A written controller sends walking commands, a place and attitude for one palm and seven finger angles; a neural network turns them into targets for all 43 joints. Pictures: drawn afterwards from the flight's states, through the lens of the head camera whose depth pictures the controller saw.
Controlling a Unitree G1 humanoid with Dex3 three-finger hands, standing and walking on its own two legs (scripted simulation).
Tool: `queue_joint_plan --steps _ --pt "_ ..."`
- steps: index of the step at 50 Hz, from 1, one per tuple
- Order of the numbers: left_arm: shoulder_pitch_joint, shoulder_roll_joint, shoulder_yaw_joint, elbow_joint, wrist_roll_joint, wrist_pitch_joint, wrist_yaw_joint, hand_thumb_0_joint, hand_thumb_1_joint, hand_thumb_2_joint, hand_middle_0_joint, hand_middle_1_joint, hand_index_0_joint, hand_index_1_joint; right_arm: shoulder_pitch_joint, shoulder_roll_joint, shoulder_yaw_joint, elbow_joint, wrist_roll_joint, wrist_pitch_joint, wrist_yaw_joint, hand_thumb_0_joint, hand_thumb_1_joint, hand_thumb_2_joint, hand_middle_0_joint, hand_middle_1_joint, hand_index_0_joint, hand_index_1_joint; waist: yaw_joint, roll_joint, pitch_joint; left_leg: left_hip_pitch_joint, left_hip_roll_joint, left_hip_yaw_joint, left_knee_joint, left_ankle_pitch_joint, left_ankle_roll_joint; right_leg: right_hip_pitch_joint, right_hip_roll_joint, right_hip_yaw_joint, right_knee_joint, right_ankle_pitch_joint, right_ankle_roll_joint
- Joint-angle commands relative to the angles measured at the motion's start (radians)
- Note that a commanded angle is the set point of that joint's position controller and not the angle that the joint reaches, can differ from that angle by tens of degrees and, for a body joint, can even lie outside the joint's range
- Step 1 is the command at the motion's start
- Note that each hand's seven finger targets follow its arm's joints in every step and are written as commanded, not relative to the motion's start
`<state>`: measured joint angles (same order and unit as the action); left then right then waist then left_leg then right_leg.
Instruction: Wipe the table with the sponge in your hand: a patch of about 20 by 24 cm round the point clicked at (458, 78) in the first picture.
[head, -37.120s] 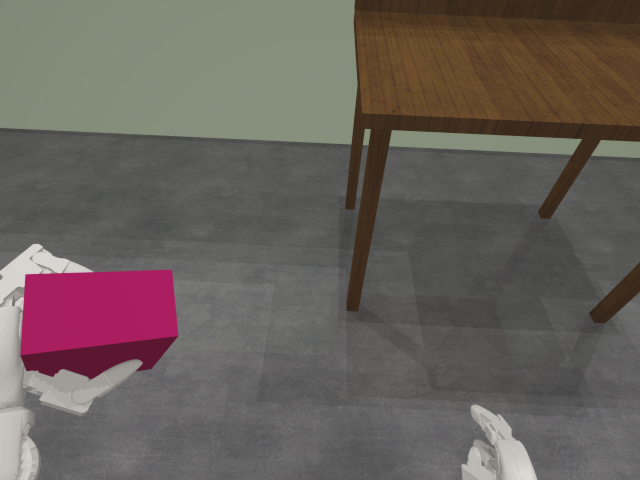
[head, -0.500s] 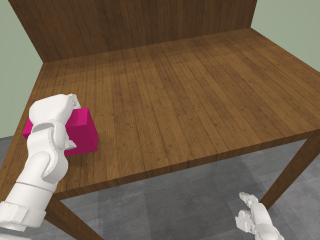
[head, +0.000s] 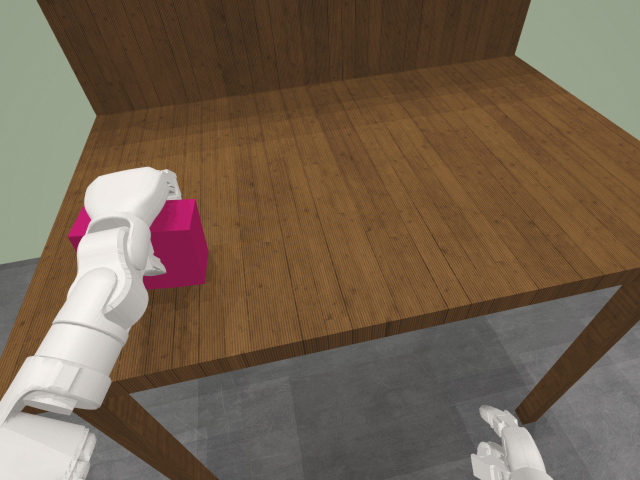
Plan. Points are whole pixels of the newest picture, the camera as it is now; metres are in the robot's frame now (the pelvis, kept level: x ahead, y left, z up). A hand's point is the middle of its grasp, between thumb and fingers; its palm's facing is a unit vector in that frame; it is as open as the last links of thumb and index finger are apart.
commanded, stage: wipe forward along the middle lane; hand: left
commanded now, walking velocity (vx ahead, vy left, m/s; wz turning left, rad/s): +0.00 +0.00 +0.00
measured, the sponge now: (150, 254) +0.35 +0.29 +0.09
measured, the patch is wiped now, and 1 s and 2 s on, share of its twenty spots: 0.95 0.95 0.95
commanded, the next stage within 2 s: slide back across to the first lane in 1.28 s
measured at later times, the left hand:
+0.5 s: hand (151, 210) +0.39 +0.29 +0.14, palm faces -0.06 -0.01 -1.00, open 10.2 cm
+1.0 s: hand (152, 187) +0.44 +0.30 +0.14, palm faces -0.12 +0.03 -0.99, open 10.2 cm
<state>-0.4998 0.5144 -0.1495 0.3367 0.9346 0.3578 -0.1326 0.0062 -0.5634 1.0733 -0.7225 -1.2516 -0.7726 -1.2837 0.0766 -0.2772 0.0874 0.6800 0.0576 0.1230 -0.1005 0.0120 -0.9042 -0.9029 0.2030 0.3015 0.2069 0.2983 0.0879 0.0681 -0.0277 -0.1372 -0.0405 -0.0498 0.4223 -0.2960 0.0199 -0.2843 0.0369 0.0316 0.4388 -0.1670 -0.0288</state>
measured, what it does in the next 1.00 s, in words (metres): stands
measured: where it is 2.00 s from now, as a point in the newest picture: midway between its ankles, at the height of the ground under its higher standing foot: outside the picture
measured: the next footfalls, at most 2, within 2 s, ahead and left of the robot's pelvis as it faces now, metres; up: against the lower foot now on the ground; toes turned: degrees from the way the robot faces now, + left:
none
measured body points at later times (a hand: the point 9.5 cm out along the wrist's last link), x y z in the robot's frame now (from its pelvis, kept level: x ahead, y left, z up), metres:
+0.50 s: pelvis -0.01 -0.01 +0.00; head +0.01 -0.04 +0.45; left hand +0.39 +0.28 +0.19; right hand +0.13 -0.27 -0.13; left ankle -0.05 +0.11 -0.74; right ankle +0.04 -0.10 -0.74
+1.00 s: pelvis -0.01 -0.01 +0.00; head +0.04 -0.03 +0.44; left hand +0.44 +0.30 +0.19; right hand +0.08 -0.28 -0.14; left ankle -0.05 +0.11 -0.74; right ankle +0.04 -0.10 -0.74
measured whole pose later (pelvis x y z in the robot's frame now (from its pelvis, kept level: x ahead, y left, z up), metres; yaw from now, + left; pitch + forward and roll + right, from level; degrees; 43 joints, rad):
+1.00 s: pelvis -0.01 -0.01 +0.00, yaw +0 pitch +8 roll +0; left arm -0.90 0.67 -0.06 0.98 1.00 0.08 -0.07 0.02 -0.58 1.09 -0.74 -1.27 -0.77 -1.32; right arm 0.22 -0.31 0.03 0.72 0.07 0.14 -0.14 0.01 -0.91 -0.90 0.20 0.30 0.21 0.30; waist -0.03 0.06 -0.05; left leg -0.34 -0.03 -0.05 0.48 -0.29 0.01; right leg -0.46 0.05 0.03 0.44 -0.13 -0.03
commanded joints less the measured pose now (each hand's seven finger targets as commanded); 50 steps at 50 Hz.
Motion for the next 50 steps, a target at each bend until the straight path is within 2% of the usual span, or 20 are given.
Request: queue_joint_plan --steps 1,5,7,10,11,14,17,19,23,25,28,29,32,34,35,36,39,43,47,50 --pt "-0.308 0.237 0.079 0.02 0.074 -0.006 0.059 0.0 0.1 1.3 -1.2 -1.6 -1.2 -1.6 -0.128 -0.125 -0.052 -0.14 -0.007 -0.049 -0.011 0.0 -0.9 -0.9 0.2 0.3 0.2 0.3 -0.021 -0.105 -0.162 -0.166 -0.001 0.056 -0.073 0.162 0.005 0.237 -0.02 0.015 -0.049 0.021 -0.04" --pt "-0.391 0.275 0.089 0.061 0.091 -0.032 0.067 0.0 0.1 1.3 -1.2 -1.6 -1.2 -1.6 -0.108 -0.133 -0.056 -0.133 -0.007 -0.045 -0.018 0.0 -0.9 -0.9 0.2 0.3 0.2 0.3 -0.03 -0.098 -0.17 -0.18 -0.001 0.059 -0.074 0.13 0.004 0.218 -0.023 0.019 -0.056 -0.017 -0.039" --pt "-0.393 0.219 0.042 0.129 0.086 -0.036 0.068 0.0 0.1 1.3 -1.2 -1.6 -1.2 -1.6 -0.092 -0.133 -0.057 -0.12 -0.002 -0.042 -0.021 0.0 -0.9 -0.9 0.2 0.3 0.2 0.3 -0.045 -0.095 -0.128 -0.187 0.002 0.061 -0.08 0.112 0.001 0.181 -0.019 0.005 -0.068 -0.033 -0.039" --pt "-0.448 0.3 0.093 0.188 0.1 -0.058 0.074 0.0 0.1 1.3 -1.2 -1.6 -1.2 -1.6 -0.07 -0.142 -0.061 -0.115 -0.005 -0.042 -0.027 0.0 -0.9 -0.9 0.2 0.3 0.2 0.3 -0.043 -0.125 -0.156 -0.207 -0.001 0.063 -0.071 0.084 0.005 0.188 -0.024 0.016 -0.067 -0.067 -0.034" --pt "-0.429 0.254 0.059 0.232 0.095 -0.063 0.072 0.0 0.1 1.3 -1.2 -1.6 -1.2 -1.6 -0.062 -0.138 -0.063 -0.114 -0.003 -0.042 -0.028 0.0 -0.9 -0.9 0.2 0.3 0.2 0.3 -0.049 -0.125 -0.14 -0.217 -0.002 0.067 -0.07 0.084 0.004 0.183 -0.024 0.013 -0.067 -0.06 -0.033" --pt "-0.445 0.332 0.122 0.253 0.095 -0.099 0.074 0.0 0.1 1.3 -1.2 -1.6 -1.2 -1.6 -0.043 -0.149 -0.067 -0.112 -0.006 -0.039 -0.03 0.0 -0.9 -0.9 0.2 0.3 0.2 0.3 -0.04 -0.129 -0.192 -0.228 -0.002 0.061 -0.063 0.08 0.003 0.205 -0.024 0.03 -0.059 -0.049 -0.033" --pt "-0.429 0.276 0.079 0.281 0.086 -0.126 0.074 0.0 0.1 1.3 -1.2 -1.6 -1.2 -1.6 -0.026 -0.143 -0.073 -0.116 -0.002 -0.035 -0.03 0.0 -0.9 -0.9 0.2 0.3 0.2 0.3 -0.049 -0.117 -0.183 -0.24 -0.004 0.067 -0.052 0.088 0.005 0.201 -0.028 0.022 -0.05 -0.019 -0.03" --pt "-0.461 0.343 0.131 0.29 0.089 -0.146 0.08 0.0 0.1 1.3 -1.2 -1.6 -1.2 -1.6 -0.017 -0.15 -0.078 -0.113 -0.005 -0.033 -0.031 0.0 -0.9 -0.9 0.2 0.3 0.2 0.3 -0.049 -0.122 -0.204 -0.247 -0.003 0.062 -0.05 0.076 0.007 0.2 -0.026 0.034 -0.052 -0.034 -0.031" --pt "-0.472 0.315 0.107 0.336 0.084 -0.17 0.091 0.0 0.1 1.3 -1.2 -1.6 -1.2 -1.6 0.007 -0.15 -0.084 -0.106 -0.003 -0.03 -0.033 0.0 -0.9 -0.9 0.2 0.3 0.2 0.3 -0.065 -0.139 -0.166 -0.275 -0.007 0.068 -0.041 0.053 0.011 0.179 -0.029 0.033 -0.054 -0.042 -0.024" --pt "-0.534 0.373 0.137 0.346 0.093 -0.184 0.103 0.0 0.1 1.3 -1.2 -1.6 -1.2 -1.6 0.02 -0.153 -0.087 -0.098 -0.003 -0.03 -0.037 0.0 -0.9 -0.9 0.2 0.3 0.2 0.3 -0.074 -0.14 -0.182 -0.285 -0.009 0.066 -0.037 0.037 0.015 0.175 -0.031 0.04 -0.058 -0.076 -0.021" --pt "-0.544 0.322 0.099 0.387 0.096 -0.193 0.116 0.0 0.1 1.3 -1.2 -1.6 -1.2 -1.6 0.038 -0.152 -0.092 -0.089 0.0 -0.031 -0.036 0.0 -0.9 -0.9 0.2 0.3 0.2 0.3 -0.083 -0.131 -0.172 -0.291 -0.011 0.069 -0.035 0.029 0.015 0.152 -0.03 0.036 -0.065 -0.081 -0.021" --pt "-0.544 0.372 0.142 0.387 0.101 -0.203 0.121 0.0 0.1 1.3 -1.2 -1.6 -1.2 -1.6 0.043 -0.156 -0.095 -0.087 -0.002 -0.031 -0.034 0.0 -0.9 -0.9 0.2 0.3 0.2 0.3 -0.072 -0.12 -0.205 -0.289 -0.011 0.065 -0.032 0.042 0.014 0.167 -0.028 0.045 -0.058 -0.066 -0.025" --pt "-0.572 0.352 0.106 0.433 0.098 -0.203 0.129 0.0 0.1 1.3 -1.2 -1.6 -1.2 -1.6 0.054 -0.154 -0.094 -0.081 0.002 -0.026 -0.038 0.0 -0.9 -0.9 0.2 0.3 0.2 0.3 -0.094 -0.156 -0.197 -0.315 -0.014 0.072 -0.023 0.012 0.018 0.164 -0.035 0.052 -0.067 -0.095 -0.014" --pt "-0.639 0.414 0.136 0.452 0.099 -0.208 0.129 0.0 0.1 1.3 -1.2 -1.6 -1.2 -1.6 0.056 -0.163 -0.093 -0.075 0.004 -0.026 -0.042 0.0 -0.9 -0.9 0.2 0.3 0.2 0.3 -0.103 -0.148 -0.191 -0.329 -0.013 0.068 -0.03 -0.021 0.018 0.149 -0.036 0.06 -0.08 -0.144 -0.012" --pt "-0.675 0.397 0.109 0.464 0.104 -0.209 0.132 0.0 0.1 1.3 -1.2 -1.6 -1.2 -1.6 0.067 -0.158 -0.092 -0.072 0.005 -0.029 -0.043 0.0 -0.9 -0.9 0.2 0.3 0.2 0.3 -0.114 -0.133 -0.192 -0.331 -0.014 0.068 -0.029 -0.009 0.019 0.148 -0.037 0.055 -0.076 -0.126 -0.012" --pt "-0.65 0.384 0.106 0.489 0.098 -0.207 0.131 0.0 0.1 1.3 -1.2 -1.6 -1.2 -1.6 0.07 -0.156 -0.094 -0.072 0.005 -0.029 -0.043 0.0 -0.9 -0.9 0.2 0.3 0.2 0.3 -0.109 -0.133 -0.203 -0.328 -0.014 0.07 -0.026 -0.009 0.019 0.155 -0.038 0.055 -0.076 -0.123 -0.011" --pt "-0.686 0.454 0.145 0.509 0.103 -0.221 0.124 0.0 0.1 1.3 -1.2 -1.6 -1.2 -1.6 0.081 -0.165 -0.093 -0.069 0.006 -0.024 -0.046 0.0 -0.9 -0.9 0.2 0.3 0.2 0.3 -0.105 -0.125 -0.244 -0.338 -0.014 0.066 -0.027 0.001 0.019 0.178 -0.036 0.06 -0.069 -0.102 -0.013" --pt "-0.706 0.431 0.114 0.569 0.101 -0.231 0.113 0.0 0.1 1.3 -1.2 -1.6 -1.2 -1.6 0.1 -0.165 -0.091 -0.065 0.007 -0.022 -0.05 0.0 -0.9 -0.9 0.2 0.3 0.2 0.3 -0.127 -0.135 -0.227 -0.35 -0.012 0.071 -0.024 -0.006 0.022 0.16 -0.037 0.052 -0.071 -0.089 -0.008" --pt "-0.671 0.388 0.105 0.569 0.104 -0.26 0.111 0.0 0.1 1.3 -1.2 -1.6 -1.2 -1.6 0.127 -0.163 -0.098 -0.066 0.005 -0.017 -0.044 0.0 -0.9 -0.9 0.2 0.3 0.2 0.3 -0.119 -0.115 -0.284 -0.32 -0.01 0.071 -0.016 0.07 0.022 0.172 -0.029 0.034 -0.046 0.029 -0.014" --pt "-0.719 0.406 0.111 0.578 0.107 -0.273 0.118 0.0 0.1 1.3 -1.2 -1.6 -1.2 -1.6 0.145 -0.17 -0.099 -0.053 0.006 -0.013 -0.041 0.0 -0.9 -0.9 0.2 0.3 0.2 0.3 -0.137 -0.118 -0.26 -0.325 -0.007 0.065 -0.019 0.074 0.022 0.135 -0.023 0.024 -0.047 0.033 -0.015"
